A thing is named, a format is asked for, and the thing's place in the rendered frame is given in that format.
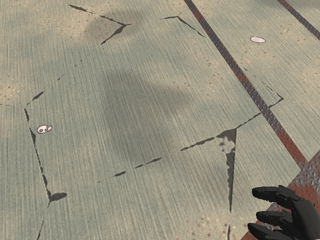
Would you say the robot right hand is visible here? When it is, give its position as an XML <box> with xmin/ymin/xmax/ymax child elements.
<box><xmin>247</xmin><ymin>185</ymin><xmax>320</xmax><ymax>240</ymax></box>

